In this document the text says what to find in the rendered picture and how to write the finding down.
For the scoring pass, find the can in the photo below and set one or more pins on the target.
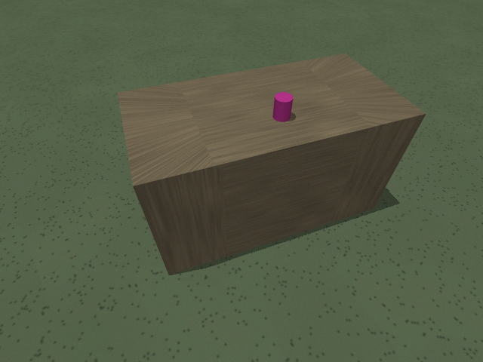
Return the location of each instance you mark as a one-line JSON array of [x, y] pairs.
[[282, 106]]

